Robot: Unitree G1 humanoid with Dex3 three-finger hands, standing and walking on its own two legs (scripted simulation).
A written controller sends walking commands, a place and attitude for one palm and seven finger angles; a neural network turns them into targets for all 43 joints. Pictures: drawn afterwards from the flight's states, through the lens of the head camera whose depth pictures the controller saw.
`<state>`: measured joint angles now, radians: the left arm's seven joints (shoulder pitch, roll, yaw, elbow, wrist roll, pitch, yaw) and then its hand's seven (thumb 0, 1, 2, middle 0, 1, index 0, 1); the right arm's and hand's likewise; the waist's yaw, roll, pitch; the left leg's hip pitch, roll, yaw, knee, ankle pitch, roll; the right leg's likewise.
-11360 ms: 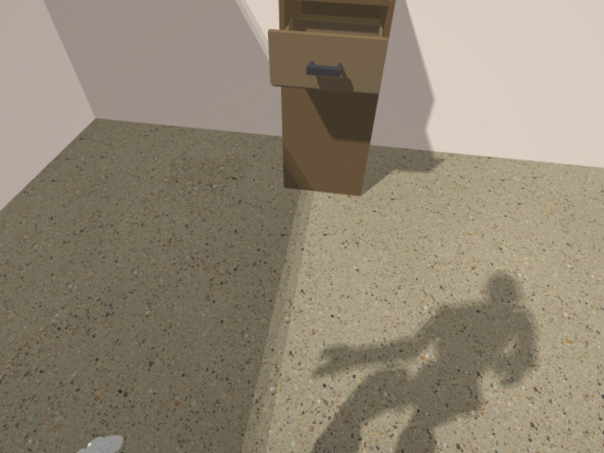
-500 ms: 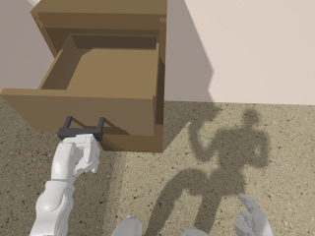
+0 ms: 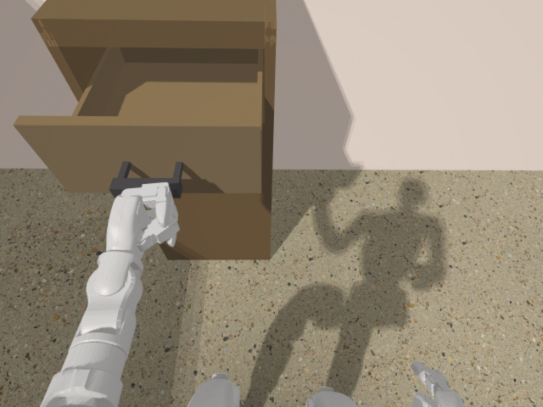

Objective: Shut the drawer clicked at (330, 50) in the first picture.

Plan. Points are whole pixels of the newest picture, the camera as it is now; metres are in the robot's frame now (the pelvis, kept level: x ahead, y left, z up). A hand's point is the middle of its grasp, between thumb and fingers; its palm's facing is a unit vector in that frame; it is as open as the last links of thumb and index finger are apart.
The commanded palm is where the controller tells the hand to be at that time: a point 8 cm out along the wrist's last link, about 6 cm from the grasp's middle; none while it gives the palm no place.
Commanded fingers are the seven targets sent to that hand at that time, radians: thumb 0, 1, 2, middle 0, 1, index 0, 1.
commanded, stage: push the drawer shut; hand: left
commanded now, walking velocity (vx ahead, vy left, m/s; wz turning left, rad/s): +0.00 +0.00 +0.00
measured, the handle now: (149, 177) +0.44 +0.20 +0.06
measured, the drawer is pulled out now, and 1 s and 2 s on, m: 0.19 0.08 0.00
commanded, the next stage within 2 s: pull the fist back off the drawer in 1.96 s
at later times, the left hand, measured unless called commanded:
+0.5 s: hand (176, 195) +0.41 +0.16 +0.06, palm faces +0.00 -1.00 -0.04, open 3.0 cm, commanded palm +0.41 +0.21 +0.07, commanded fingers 0.00 0.90 0.90 -1.40 -1.60 -1.40 -1.60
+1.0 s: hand (182, 161) +0.48 +0.16 +0.06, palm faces +0.01 -1.00 -0.03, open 3.1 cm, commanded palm +0.47 +0.21 +0.07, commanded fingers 0.00 0.90 0.90 -1.40 -1.60 -1.40 -1.60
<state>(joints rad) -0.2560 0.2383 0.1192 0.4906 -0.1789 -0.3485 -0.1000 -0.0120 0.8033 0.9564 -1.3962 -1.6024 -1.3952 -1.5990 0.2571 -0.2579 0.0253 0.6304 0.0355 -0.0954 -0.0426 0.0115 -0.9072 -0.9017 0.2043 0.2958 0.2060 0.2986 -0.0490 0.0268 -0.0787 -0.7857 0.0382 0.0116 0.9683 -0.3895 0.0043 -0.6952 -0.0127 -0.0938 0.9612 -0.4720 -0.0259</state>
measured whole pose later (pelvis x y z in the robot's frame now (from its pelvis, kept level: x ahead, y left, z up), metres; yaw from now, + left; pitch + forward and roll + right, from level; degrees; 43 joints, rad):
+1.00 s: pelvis +0.00 +0.00 -0.01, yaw -2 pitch +17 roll -2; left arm -0.78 0.39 0.31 1.09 -0.11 -0.44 -0.14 0.02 0.76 0.93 -1.40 -1.60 -1.40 -1.60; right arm 0.35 -0.26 0.02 0.67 0.01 -0.01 -0.02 0.01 -0.91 -0.90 0.20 0.30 0.21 0.30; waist -0.14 0.03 -0.10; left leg -0.94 0.06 0.01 1.04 -0.40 0.00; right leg -0.85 0.01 -0.09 1.01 -0.47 -0.03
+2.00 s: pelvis -0.01 +0.02 -0.03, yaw -2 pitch +25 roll -5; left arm -1.16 0.60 0.35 1.33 0.01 -0.36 -0.10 0.03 0.60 0.93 -1.40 -1.60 -1.39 -1.60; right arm 0.43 -0.27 0.06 0.66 -0.05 0.02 0.00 0.00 -0.91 -0.90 0.21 0.30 0.21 0.30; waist -0.25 0.04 -0.10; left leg -1.16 0.07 -0.03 1.13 -0.41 0.03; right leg -1.03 0.02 -0.12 1.05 -0.46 -0.01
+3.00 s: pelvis +0.04 +0.02 -0.01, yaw -4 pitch +22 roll -3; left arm -0.76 0.42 0.39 0.93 -0.08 -0.38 -0.11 0.02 0.90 0.90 -1.39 -1.60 -1.39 -1.60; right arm 0.40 -0.26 0.00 0.60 -0.01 0.09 0.04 0.00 -0.91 -0.90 0.20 0.30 0.21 0.30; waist -0.16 0.04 -0.13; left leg -0.94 0.08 0.04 1.01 -0.45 0.02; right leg -0.84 0.03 -0.05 0.94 -0.48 0.00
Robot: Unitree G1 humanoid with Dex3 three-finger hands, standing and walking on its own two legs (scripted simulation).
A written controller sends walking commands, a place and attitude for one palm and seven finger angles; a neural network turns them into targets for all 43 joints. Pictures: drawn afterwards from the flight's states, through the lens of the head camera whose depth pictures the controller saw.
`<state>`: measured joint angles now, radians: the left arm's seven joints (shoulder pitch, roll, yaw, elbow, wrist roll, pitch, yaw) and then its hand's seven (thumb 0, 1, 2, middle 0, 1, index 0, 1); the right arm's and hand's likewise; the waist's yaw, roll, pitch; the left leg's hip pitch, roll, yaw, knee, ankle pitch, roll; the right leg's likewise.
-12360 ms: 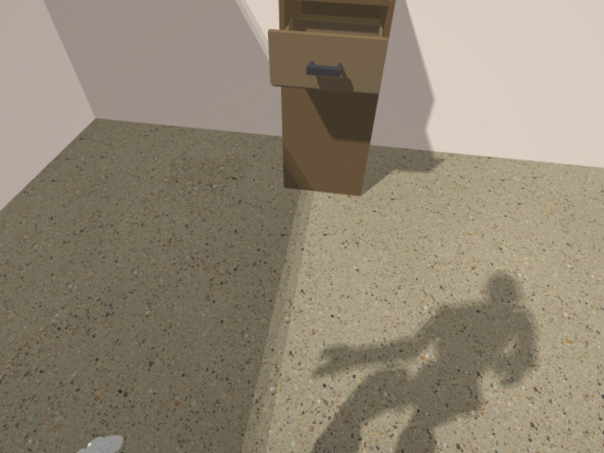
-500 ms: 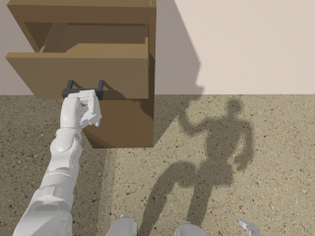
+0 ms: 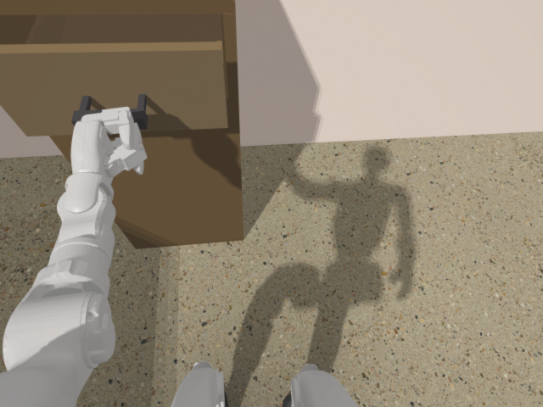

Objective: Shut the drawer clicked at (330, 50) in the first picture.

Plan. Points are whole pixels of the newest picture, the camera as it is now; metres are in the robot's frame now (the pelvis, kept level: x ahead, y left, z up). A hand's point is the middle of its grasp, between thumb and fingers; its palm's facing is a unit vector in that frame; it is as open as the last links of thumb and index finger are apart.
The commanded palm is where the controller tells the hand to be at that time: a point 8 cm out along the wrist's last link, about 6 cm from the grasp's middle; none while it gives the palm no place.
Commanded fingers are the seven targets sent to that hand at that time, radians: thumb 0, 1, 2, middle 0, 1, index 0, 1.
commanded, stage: push the drawer shut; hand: left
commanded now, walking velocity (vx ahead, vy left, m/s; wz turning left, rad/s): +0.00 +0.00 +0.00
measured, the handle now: (112, 110) +0.55 +0.22 +0.08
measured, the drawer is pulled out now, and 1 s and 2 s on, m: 0.08 0.00 0.00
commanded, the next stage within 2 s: pull the fist back off the drawer in 0.96 s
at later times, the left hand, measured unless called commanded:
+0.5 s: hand (141, 117) +0.54 +0.17 +0.08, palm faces +0.06 -1.00 -0.03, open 3.2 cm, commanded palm +0.53 +0.22 +0.08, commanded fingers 0.00 0.90 0.90 -1.40 -1.60 -1.40 -1.60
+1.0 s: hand (135, 103) +0.57 +0.19 +0.08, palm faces +0.06 -1.00 -0.04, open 3.2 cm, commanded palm +0.59 +0.20 +0.08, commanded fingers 0.00 0.90 0.90 -1.40 -1.60 -1.40 -1.60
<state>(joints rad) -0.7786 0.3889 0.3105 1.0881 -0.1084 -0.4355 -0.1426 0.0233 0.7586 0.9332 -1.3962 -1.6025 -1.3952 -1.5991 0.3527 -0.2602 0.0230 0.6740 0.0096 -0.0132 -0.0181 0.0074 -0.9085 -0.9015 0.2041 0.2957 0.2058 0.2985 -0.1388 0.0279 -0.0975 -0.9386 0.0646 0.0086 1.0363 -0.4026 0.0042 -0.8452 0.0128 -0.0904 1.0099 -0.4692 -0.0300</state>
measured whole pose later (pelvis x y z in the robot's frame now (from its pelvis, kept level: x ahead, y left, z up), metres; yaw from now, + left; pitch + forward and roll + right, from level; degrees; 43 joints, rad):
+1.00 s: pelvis +0.00 +0.02 -0.02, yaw -1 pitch +25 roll -5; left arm -1.16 0.60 0.35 1.33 0.01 -0.36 -0.10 0.03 0.60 0.93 -1.40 -1.60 -1.39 -1.60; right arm 0.43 -0.27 0.06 0.66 -0.05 0.02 0.00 0.00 -0.91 -0.90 0.21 0.30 0.21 0.30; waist -0.25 0.04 -0.10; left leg -1.16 0.07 -0.03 1.13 -0.41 0.03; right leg -1.03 0.02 -0.12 1.05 -0.46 -0.01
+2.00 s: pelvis +0.04 +0.02 +0.01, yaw -3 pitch +22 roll -3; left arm -0.76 0.42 0.39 0.93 -0.08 -0.38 -0.11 0.02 0.90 0.90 -1.39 -1.60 -1.39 -1.60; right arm 0.40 -0.26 0.00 0.60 -0.01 0.09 0.04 0.00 -0.91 -0.90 0.20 0.30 0.21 0.30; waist -0.16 0.04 -0.13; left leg -0.94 0.08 0.04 1.01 -0.45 0.02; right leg -0.84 0.03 -0.05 0.94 -0.48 0.00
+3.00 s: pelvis +0.04 +0.00 +0.07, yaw +1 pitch -4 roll +0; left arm 0.46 0.32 0.25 -0.36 -0.09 -0.08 0.09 0.02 0.90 0.90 -1.40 -1.60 -1.40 -1.60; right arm 0.21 -0.24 0.02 0.60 0.02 -0.05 -0.07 0.01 -0.91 -0.90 0.20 0.30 0.21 0.30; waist 0.04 0.07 0.01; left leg -0.14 0.03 0.04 0.44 -0.23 0.00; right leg -0.05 0.01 -0.05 0.41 -0.28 -0.02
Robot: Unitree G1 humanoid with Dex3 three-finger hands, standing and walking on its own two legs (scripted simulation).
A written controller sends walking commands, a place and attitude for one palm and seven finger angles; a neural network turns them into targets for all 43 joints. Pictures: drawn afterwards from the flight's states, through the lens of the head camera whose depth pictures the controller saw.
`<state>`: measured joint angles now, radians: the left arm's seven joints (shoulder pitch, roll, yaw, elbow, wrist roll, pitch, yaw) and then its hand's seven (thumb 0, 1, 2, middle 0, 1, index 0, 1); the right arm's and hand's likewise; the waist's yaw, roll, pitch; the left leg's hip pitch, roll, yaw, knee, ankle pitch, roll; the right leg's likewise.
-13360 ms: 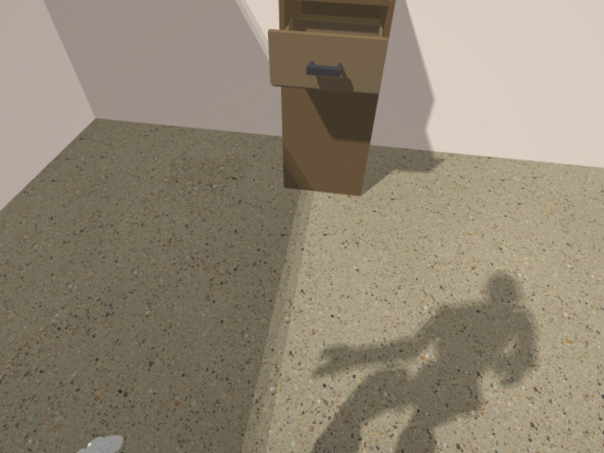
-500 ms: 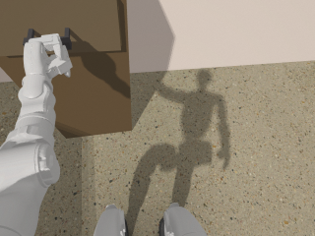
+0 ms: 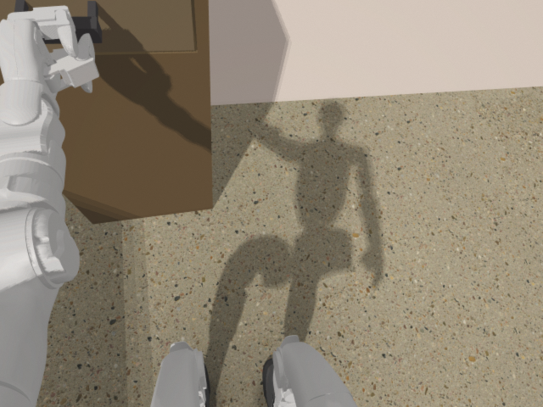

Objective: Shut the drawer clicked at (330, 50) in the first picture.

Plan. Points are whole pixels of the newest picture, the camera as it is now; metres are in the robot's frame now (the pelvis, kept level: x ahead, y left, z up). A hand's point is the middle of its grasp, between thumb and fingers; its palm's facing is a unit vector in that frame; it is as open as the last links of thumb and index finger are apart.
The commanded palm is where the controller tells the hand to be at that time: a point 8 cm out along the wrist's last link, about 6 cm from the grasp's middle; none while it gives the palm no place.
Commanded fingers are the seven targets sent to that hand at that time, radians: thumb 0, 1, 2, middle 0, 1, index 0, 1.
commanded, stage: pull the fist back off the drawer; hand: left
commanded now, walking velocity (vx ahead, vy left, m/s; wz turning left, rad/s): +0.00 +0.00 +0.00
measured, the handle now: (57, 19) +0.64 +0.21 +0.10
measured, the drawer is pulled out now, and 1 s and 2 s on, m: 0.00 0.00 0.00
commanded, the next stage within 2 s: draw the hand back to the body in 0.76 s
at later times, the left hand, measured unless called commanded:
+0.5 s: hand (88, 60) +0.57 +0.17 +0.09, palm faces +0.06 -1.00 -0.03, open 3.1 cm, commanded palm +0.55 +0.20 +0.10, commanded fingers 0.00 0.90 0.90 -1.40 -1.60 -1.40 -1.60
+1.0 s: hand (79, 64) +0.55 +0.18 +0.11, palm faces +0.08 -1.00 -0.03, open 3.3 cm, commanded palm +0.49 +0.22 +0.12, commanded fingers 0.00 0.90 0.90 -1.40 -1.60 -1.40 -1.60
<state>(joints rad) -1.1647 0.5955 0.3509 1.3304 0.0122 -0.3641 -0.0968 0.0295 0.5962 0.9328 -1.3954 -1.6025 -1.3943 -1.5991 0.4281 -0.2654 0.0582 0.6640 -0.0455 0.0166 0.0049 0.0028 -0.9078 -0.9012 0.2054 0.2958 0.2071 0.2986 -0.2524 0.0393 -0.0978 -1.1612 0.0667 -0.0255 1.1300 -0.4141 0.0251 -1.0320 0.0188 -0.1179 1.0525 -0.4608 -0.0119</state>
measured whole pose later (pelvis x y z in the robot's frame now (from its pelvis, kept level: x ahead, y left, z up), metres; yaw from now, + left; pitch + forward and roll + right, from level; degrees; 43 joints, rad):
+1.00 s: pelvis +0.04 +0.00 +0.03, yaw -2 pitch +22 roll -3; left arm -0.76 0.42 0.39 0.93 -0.08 -0.38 -0.11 0.02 0.90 0.90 -1.39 -1.60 -1.39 -1.60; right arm 0.40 -0.26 0.00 0.60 -0.01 0.09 0.04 0.00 -0.91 -0.90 0.20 0.30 0.21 0.30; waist -0.16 0.04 -0.13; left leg -0.94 0.08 0.04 1.01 -0.45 0.02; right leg -0.84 0.03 -0.05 0.94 -0.48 0.00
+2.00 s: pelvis +0.05 -0.02 +0.09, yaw +1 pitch -4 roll +0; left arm 0.46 0.32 0.25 -0.36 -0.09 -0.08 0.09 0.02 0.90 0.90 -1.40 -1.60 -1.40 -1.60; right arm 0.21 -0.24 0.02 0.60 0.02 -0.05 -0.07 0.01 -0.91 -0.90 0.20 0.30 0.21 0.30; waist 0.04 0.07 0.01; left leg -0.14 0.03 0.04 0.44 -0.23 0.00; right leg -0.05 0.01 -0.05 0.41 -0.28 -0.02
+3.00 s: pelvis -0.03 +0.01 +0.08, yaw +2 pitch +0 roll -2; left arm 0.65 0.39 0.37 -0.59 -0.05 -0.20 0.13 0.02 0.89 0.90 -1.40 -1.60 -1.40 -1.60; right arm 0.17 -0.21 -0.01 0.52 0.01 -0.01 -0.07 0.01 -0.91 -0.90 0.20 0.30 0.21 0.30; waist 0.00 0.04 0.04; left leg -0.38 0.02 0.04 0.54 -0.16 0.04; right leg -0.28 0.00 -0.05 0.49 -0.20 0.01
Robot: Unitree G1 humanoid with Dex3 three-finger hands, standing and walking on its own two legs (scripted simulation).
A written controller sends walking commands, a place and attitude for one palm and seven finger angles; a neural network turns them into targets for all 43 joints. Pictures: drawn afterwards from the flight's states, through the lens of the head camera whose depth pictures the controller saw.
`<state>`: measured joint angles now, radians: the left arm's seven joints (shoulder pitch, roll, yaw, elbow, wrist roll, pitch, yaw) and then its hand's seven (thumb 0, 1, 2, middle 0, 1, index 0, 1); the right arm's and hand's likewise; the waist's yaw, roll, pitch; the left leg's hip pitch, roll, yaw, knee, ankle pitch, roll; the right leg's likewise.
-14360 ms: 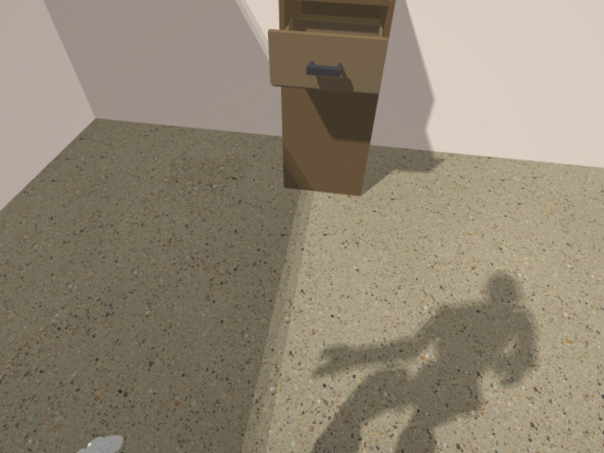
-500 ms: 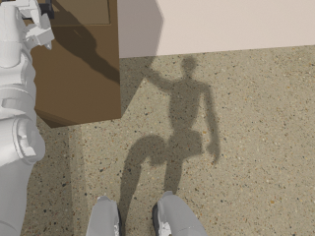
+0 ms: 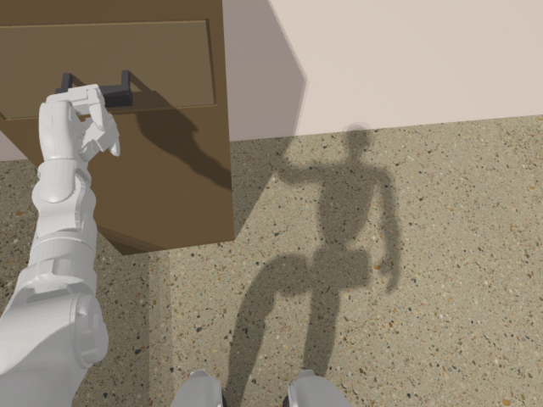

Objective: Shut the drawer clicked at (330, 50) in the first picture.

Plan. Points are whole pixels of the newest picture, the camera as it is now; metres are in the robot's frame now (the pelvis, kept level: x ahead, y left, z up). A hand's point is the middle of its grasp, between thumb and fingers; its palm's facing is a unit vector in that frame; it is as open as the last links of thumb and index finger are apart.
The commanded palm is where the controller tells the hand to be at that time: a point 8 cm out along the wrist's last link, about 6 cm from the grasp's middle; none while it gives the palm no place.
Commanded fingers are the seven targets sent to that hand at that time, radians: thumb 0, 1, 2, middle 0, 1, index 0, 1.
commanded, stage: draw the hand back to the body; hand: left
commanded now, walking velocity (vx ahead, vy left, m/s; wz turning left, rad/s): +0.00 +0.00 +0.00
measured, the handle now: (96, 87) +0.58 +0.23 +0.07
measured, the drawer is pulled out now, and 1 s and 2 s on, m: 0.00 0.00 0.00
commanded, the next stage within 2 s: step back with the hand held close in 1.24 s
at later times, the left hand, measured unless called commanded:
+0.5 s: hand (50, 230) +0.32 +0.20 +0.14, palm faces +0.18 -0.96 -0.19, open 3.3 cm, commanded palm +0.28 +0.26 +0.16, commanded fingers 0.00 0.90 0.90 -1.40 -1.60 -1.40 -1.60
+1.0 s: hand out of the picture +0.19 +0.23 +0.21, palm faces +0.41 -0.84 -0.36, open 3.3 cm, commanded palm +0.13 +0.27 +0.23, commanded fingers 0.00 0.90 0.90 -1.40 -1.60 -1.40 -1.60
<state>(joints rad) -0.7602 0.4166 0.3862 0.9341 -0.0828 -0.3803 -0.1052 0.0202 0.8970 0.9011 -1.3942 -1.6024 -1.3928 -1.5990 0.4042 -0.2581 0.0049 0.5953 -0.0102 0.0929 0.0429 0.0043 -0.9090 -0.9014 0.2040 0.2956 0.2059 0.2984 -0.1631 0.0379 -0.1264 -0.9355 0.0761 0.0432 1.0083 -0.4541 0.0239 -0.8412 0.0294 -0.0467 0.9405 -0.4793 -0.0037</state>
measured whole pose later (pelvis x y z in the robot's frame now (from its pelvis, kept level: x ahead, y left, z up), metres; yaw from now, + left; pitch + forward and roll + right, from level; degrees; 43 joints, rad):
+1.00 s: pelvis +0.00 -0.02 +0.07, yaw +3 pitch -4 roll +0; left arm 0.46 0.32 0.25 -0.36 -0.09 -0.08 0.09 0.02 0.90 0.90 -1.40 -1.60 -1.40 -1.60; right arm 0.21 -0.24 0.02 0.60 0.02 -0.05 -0.07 0.01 -0.91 -0.90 0.20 0.30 0.21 0.30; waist 0.04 0.07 0.01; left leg -0.14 0.03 0.04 0.44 -0.23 0.00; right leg -0.05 0.01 -0.05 0.41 -0.28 -0.02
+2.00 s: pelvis -0.07 +0.00 +0.06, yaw +3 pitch +0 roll -2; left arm 0.65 0.39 0.37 -0.59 -0.05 -0.20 0.13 0.02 0.89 0.90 -1.40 -1.60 -1.40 -1.60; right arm 0.17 -0.21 -0.01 0.52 0.01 -0.01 -0.07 0.01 -0.91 -0.90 0.20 0.30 0.21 0.30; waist 0.00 0.04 0.04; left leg -0.38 0.02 0.04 0.54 -0.16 0.04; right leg -0.28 0.00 -0.05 0.49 -0.20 0.01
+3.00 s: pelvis -0.33 +0.00 +0.05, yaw +1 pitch +0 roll -1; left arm 0.59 0.37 0.39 -0.63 -0.02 -0.21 0.16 0.02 0.89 0.90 -1.41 -1.60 -1.41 -1.60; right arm 0.30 -0.25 -0.02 0.61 -0.01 -0.10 -0.08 0.01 -0.91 -0.90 0.20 0.30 0.21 0.30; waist 0.01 -0.04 -0.08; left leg -0.25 0.04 0.03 0.62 -0.42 0.04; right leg -0.44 -0.05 -0.14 0.62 -0.32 -0.02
